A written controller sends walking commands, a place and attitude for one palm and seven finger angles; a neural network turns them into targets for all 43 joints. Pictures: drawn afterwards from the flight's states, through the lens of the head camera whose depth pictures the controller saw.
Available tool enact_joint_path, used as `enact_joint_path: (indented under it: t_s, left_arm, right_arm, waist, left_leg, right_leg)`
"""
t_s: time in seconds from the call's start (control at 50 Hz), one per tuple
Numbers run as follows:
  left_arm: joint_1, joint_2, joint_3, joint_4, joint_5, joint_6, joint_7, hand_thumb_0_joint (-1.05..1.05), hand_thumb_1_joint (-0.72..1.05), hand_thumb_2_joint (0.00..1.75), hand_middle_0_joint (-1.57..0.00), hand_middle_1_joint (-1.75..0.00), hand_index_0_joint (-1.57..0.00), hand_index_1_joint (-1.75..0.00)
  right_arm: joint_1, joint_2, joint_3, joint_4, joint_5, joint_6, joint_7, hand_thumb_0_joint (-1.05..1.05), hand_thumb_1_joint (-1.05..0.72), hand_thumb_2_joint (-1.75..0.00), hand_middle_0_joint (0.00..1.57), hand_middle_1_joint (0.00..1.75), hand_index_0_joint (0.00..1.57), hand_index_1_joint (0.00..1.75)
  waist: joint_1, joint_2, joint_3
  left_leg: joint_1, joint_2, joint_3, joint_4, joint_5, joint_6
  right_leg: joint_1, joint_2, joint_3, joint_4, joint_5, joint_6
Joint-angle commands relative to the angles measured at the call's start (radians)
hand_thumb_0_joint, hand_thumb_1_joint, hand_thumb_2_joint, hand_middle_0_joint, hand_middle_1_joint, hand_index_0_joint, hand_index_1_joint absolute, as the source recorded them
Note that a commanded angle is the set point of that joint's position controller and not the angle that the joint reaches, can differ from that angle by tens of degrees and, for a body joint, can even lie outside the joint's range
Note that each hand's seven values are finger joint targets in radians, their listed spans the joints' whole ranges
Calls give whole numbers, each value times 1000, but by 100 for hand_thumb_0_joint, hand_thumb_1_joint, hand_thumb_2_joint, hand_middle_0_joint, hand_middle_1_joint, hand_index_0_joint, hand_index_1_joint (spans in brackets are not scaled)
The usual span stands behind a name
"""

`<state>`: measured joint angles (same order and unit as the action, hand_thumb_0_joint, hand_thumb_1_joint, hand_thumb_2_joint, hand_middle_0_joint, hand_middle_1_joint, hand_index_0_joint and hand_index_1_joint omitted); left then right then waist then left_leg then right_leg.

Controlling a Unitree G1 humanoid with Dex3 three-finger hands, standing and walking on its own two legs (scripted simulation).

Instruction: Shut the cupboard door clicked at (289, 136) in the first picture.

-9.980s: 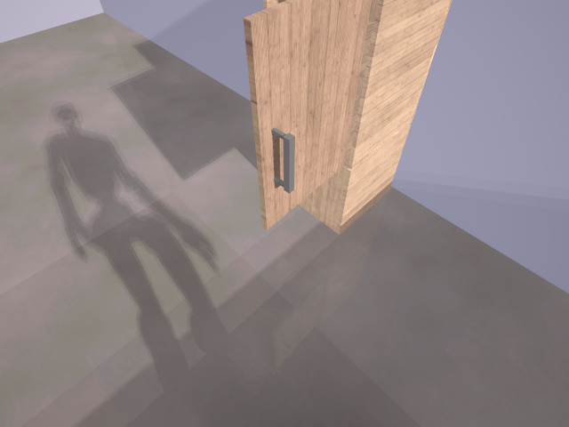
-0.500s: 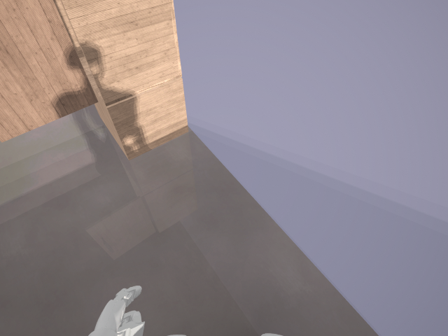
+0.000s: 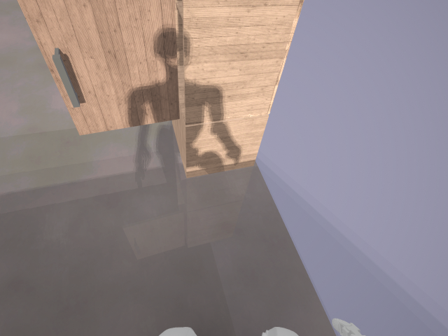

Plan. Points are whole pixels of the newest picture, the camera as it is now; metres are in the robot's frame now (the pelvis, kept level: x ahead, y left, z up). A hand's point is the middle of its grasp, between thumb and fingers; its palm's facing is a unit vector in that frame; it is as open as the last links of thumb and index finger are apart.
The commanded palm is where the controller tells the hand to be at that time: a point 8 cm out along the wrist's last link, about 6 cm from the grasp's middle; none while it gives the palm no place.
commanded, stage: turn to face it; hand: left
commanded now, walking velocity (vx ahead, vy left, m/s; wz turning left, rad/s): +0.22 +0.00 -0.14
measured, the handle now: (67, 79) +0.76 +0.56 -0.07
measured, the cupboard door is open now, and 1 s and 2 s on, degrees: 93 93 93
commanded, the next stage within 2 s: take the last steps up to it in 0.72 s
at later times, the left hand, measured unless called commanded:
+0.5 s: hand (150, 259) +0.27 +0.18 -0.15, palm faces +0.12 -0.97 -0.20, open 7.4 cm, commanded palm none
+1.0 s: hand out of the picture +0.09 +0.22 -0.18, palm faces +0.37 -0.91 -0.19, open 7.4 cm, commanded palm none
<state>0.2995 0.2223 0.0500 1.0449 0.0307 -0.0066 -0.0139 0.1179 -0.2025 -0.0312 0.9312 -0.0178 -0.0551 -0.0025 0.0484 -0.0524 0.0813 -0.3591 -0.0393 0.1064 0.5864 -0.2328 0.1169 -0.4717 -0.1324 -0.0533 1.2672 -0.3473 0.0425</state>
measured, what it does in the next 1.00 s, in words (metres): walks ahead, turning left: right foot, then left foot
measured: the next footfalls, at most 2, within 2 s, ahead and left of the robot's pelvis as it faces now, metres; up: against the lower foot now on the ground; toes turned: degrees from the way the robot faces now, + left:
right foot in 0.48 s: +0.21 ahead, -0.12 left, +0.00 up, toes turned +9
left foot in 0.88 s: +0.20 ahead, +0.13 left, +0.00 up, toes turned +20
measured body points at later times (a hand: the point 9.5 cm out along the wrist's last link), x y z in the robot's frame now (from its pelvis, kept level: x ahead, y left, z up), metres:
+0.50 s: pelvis +0.15 -0.02 +0.00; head +0.20 +0.00 +0.45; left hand +0.27 +0.23 -0.13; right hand +0.12 -0.25 -0.15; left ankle +0.06 +0.04 -0.72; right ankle +0.17 -0.13 -0.73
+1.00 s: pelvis +0.16 +0.03 +0.01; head +0.17 +0.08 +0.45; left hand +0.07 +0.27 -0.16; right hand +0.37 -0.15 -0.11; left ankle +0.16 +0.12 -0.73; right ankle +0.17 -0.12 -0.66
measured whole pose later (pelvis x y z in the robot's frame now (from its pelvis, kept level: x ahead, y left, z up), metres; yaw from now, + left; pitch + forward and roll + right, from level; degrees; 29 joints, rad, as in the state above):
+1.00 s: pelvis +0.16 +0.03 +0.01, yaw +19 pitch -1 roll -1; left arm 0.29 0.26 0.05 1.03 0.03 0.05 0.00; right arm 0.10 -0.19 -0.02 0.93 -0.03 0.00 0.00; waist 0.05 -0.06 0.07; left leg -0.29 -0.01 0.04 0.56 -0.26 0.06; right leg -0.38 -0.07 -0.06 1.02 -0.49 0.02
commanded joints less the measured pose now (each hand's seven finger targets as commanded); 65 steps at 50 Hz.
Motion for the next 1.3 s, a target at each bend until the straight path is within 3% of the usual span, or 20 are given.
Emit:
enact_joint_path:
  t_s: [0.0,0.14,0.2,0.32,0.4,0.44,0.46,0.48,0.5,0.54,0.62,0.74,0.8,0.82,0.86,0.88,0.92,1.02,1.2,1.28]
  left_arm:
    - [85,39,6,-44,1,-13,1,0,90,90,-20,-30,-20,-30]
    - [-80,45,10,-111,-11,7,17,0,90,90,-20,-30,-20,-30]
    - [-135,54,8,-140,-14,9,22,0,90,90,-20,-30,-20,-30]
    - [-285,50,-5,-203,-24,1,32,0,90,90,-20,-30,-20,-30]
    - [-250,65,-6,-210,-30,-4,38,0,90,90,-20,-30,-20,-30]
    - [-146,89,4,-189,-28,-14,40,0,90,90,-20,-30,-20,-30]
    - [-52,146,21,-161,-23,-23,46,0,90,90,-20,-30,-20,-30]
    - [31,196,30,-136,-18,-26,55,0,90,90,-20,-30,-20,-30]
    - [26,183,25,-145,-16,-21,60,0,90,90,-20,-30,-20,-30]
    - [-76,122,18,-172,-17,-13,65,0,90,90,-20,-30,-20,-30]
    - [-108,124,18,-178,-13,-20,57,0,90,90,-20,-30,-20,-30]
    - [-54,158,28,-144,-3,-17,45,0,90,90,-20,-30,-20,-30]
    - [-51,157,27,-120,-8,-11,40,0,90,90,-20,-30,-20,-30]
    - [-61,147,24,-122,-18,-9,37,0,90,90,-20,-30,-20,-30]
    - [-66,61,3,-160,-25,4,26,0,90,90,-20,-30,-20,-30]
    - [-95,85,7,-169,-15,9,24,0,90,90,-20,-30,-20,-30]
    - [-95,87,9,-138,3,9,14,0,90,90,-20,-30,-20,-30]
    - [-7,75,5,-83,1,-1,-4,0,90,90,-20,-30,-20,-30]
    - [-140,45,-5,-123,-2,-17,-7,0,90,90,-20,-30,-20,-30]
    - [-98,44,2,-100,-6,-19,-9,0,90,90,-20,-30,-20,-30]
  right_arm:
    - [141,-117,-20,14,6,-22,-19,0,-90,-90,20,30,20,30]
    - [230,-126,-22,54,8,-10,-27,0,-90,-90,20,30,20,30]
    - [256,-124,-23,69,5,1,-31,0,-90,-90,20,30,20,30]
    - [337,-121,-29,97,-7,22,-45,0,-90,-90,20,30,20,30]
    - [306,-131,-39,88,-4,36,-48,0,-90,-90,20,30,20,30]
    - [266,-126,-44,77,13,38,-46,0,-90,-90,20,30,20,30]
    - [256,-115,-47,62,26,35,-42,0,-90,-90,20,30,20,30]
    - [253,-97,-48,37,30,35,-36,0,-90,-90,20,30,20,30]
    - [239,-119,-50,26,21,42,-37,0,-90,-90,20,30,20,30]
    - [154,-86,-46,31,11,71,-25,0,-90,-90,20,30,20,30]
    - [118,-45,-34,23,5,96,3,0,-90,-90,20,30,20,30]
    - [16,-49,-27,-8,9,91,13,0,-90,-90,20,30,20,30]
    - [42,-62,-25,0,5,76,8,0,-90,-90,20,30,20,30]
    - [91,-98,-29,11,2,65,6,0,-90,-90,20,30,20,30]
    - [184,-267,-66,9,-13,59,-5,0,-90,-90,20,30,20,30]
    - [170,-273,-62,7,-17,68,-9,0,-90,-90,20,30,20,30]
    - [112,-215,-46,-14,-17,55,-17,0,-90,-90,20,30,20,30]
    - [122,-161,-30,-2,-4,23,-21,0,-90,-90,20,30,20,30]
    - [249,-141,-38,73,-10,12,-19,0,-90,-90,20,30,20,30]
    - [233,-142,-35,90,-9,13,-19,0,-90,-90,20,30,20,30]
  waist:
    - [-25,179,-96]
    - [-44,81,-74]
    - [-57,159,-94]
    - [-108,146,-103]
    - [-87,155,-128]
    - [-29,111,-162]
    - [3,-4,-236]
    - [24,-169,-296]
    - [20,-122,-271]
    - [-15,-102,-120]
    - [-52,-91,-97]
    - [-27,-143,-87]
    - [-57,-114,-108]
    - [-87,-29,-129]
    - [-129,378,-166]
    - [-129,277,-106]
    - [-98,270,-18]
    - [-52,177,-66]
    - [-93,159,-9]
    - [-55,151,-16]
  left_leg:
    - [146,238,-220,-360,233,18]
    - [262,244,-233,-275,807,9]
    - [322,241,-259,-227,874,16]
    - [430,262,-367,-135,1022,35]
    - [411,239,-382,-65,1004,5]
    - [283,177,-353,41,879,-66]
    - [75,107,-294,200,613,-118]
    - [-154,-42,-159,425,-296,-170]
    - [-156,-8,-168,538,-445,-161]
    - [-193,44,-174,612,-344,-162]
    - [-115,57,-105,480,-234,-176]
    - [-17,33,-44,214,-187,-172]
    - [156,19,-39,-31,-26,-160]
    - [280,50,-67,-141,83,-147]
    - [340,411,-517,-302,141,55]
    - [250,445,-537,-338,-56,122]
    - [164,355,-501,-382,-262,94]
    - [196,257,-337,-393,-140,46]
    - [223,279,-359,-416,-160,82]
    - [130,257,-329,-366,-182,56]
  right_leg:
    - [-82,-9,43,-73,128,11]
    - [-151,40,37,-189,183,39]
    - [-166,55,39,-225,153,39]
    - [-134,97,43,-398,28,14]
    - [38,112,45,-621,50,-7]
    - [298,96,52,-838,307,-22]
    - [572,-42,165,-821,748,-86]
    - [765,-314,388,-761,1196,-241]
    - [673,-384,346,-785,1218,-312]
    - [497,-259,221,-849,983,-264]
    - [368,-170,71,-892,808,-190]
    - [346,-159,53,-881,680,-179]
    - [285,-134,39,-797,549,-125]
    - [210,-113,15,-732,409,-85]
    - [-24,75,-75,-380,-301,8]
    - [-43,52,10,-261,-300,-15]
    - [-107,39,40,-156,-187,-28]
    - [-67,44,25,-183,-8,-26]
    - [-18,52,-2,-511,-28,-31]
    - [175,89,-21,-667,13,-39]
